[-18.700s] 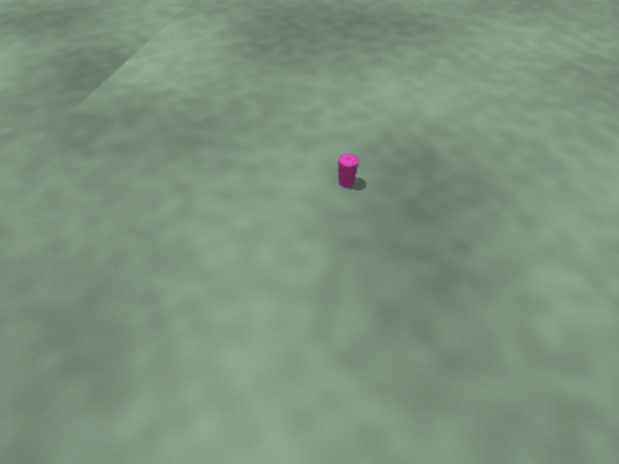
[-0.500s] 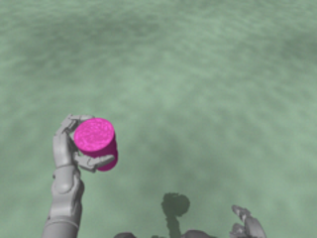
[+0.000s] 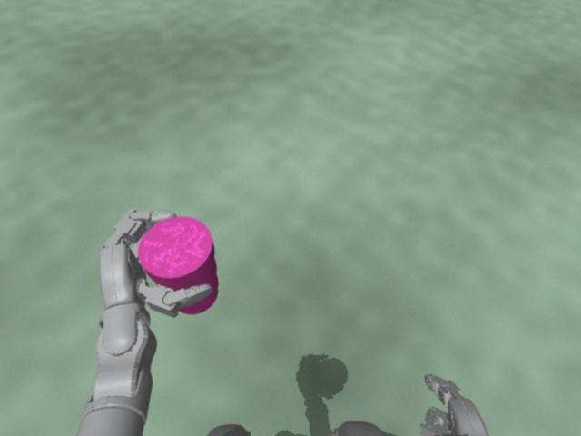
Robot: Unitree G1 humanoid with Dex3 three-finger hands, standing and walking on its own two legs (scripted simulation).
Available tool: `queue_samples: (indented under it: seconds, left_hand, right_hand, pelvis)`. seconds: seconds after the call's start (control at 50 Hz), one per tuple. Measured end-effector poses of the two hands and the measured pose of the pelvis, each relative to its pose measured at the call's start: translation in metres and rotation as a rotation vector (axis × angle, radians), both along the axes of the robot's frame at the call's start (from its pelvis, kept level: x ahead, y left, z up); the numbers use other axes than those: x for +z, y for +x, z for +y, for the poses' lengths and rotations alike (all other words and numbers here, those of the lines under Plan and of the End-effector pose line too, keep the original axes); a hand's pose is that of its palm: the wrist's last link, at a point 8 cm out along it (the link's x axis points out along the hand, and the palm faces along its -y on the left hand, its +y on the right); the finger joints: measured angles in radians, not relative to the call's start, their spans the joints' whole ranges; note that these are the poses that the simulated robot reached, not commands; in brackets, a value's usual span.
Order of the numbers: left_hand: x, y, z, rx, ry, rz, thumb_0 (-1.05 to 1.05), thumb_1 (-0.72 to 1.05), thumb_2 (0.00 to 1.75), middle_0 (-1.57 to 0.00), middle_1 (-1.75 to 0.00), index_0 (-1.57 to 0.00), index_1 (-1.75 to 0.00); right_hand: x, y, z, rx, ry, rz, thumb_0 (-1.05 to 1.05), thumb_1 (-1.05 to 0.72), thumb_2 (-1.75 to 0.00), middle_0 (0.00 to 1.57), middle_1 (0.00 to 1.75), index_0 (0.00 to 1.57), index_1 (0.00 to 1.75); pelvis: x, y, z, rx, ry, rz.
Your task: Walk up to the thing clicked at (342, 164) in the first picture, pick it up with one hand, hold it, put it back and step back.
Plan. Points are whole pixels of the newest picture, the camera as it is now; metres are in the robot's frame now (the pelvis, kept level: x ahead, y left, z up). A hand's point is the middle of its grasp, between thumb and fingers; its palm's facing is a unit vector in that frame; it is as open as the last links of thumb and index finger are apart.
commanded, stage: hold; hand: left
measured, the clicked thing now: (186, 271) +0.33 +0.15 +0.02
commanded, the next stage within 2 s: crouch in 0.74 s
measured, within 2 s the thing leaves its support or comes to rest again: neither
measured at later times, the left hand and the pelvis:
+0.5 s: hand (166, 251) +0.34 +0.18 +0.05, palm faces +0.25 -0.97 +0.00, open 11.9 cm; pelvis +0.01 +0.00 +0.00, yaw +0 degrees
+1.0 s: hand (170, 257) +0.34 +0.17 +0.04, palm faces +0.26 -0.96 +0.00, open 11.9 cm; pelvis +0.01 +0.00 +0.00, yaw +0 degrees
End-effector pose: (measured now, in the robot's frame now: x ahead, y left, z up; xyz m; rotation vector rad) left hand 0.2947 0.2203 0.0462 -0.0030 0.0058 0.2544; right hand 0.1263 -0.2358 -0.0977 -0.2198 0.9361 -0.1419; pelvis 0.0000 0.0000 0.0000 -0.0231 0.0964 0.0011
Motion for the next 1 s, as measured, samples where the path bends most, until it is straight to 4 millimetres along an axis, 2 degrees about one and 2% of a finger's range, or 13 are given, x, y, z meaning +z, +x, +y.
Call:
queue_samples:
  seconds: [0.48,0.72,0.92,1.0]
  left_hand:
    - [0.003,0.012,0.004,0.000,0.003,-0.007,-0.01,-0.61,0.80,-0.73,-1.04,-0.67,-1.07]
    - [-0.003,0.007,0.003,0.004,0.004,0.006,-0.01,-0.61,0.80,-0.73,-1.04,-0.67,-1.07]
    - [0.000,0.009,-0.001,0.000,0.010,-0.007,-0.01,-0.61,0.80,-0.73,-1.04,-0.67,-1.07]
    - [-0.007,0.009,0.000,0.011,0.002,0.008,-0.02,-0.61,0.82,-0.72,-1.04,-0.67,-1.07]
  right_hand:
    - [-0.002,0.001,0.004,-0.007,0.005,0.016,0.01,-0.91,-0.90,0.20,0.30,0.20,0.30]
    - [-0.003,0.003,0.000,-0.003,0.005,0.024,0.01,-0.91,-0.90,0.20,0.30,0.20,0.30]
    - [-0.003,0.005,-0.003,-0.001,0.007,0.021,0.01,-0.91,-0.91,0.20,0.30,0.20,0.30]
    - [-0.004,0.006,-0.005,-0.002,0.006,0.021,0.01,-0.91,-0.91,0.20,0.30,0.20,0.30]
  pelvis:
    - [0.000,0.007,0.004,-0.001,-0.005,0.006]
    - [-0.001,0.009,0.001,0.001,-0.002,0.014]
    - [-0.001,0.009,-0.002,0.002,0.000,0.013]
    - [-0.002,0.008,-0.004,0.002,0.002,0.022]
